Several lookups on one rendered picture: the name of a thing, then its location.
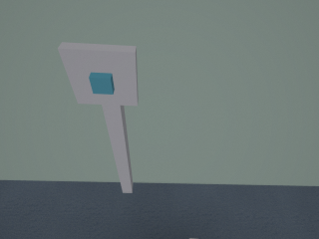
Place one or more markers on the panel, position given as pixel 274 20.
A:
pixel 81 59

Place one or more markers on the button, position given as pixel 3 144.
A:
pixel 102 83

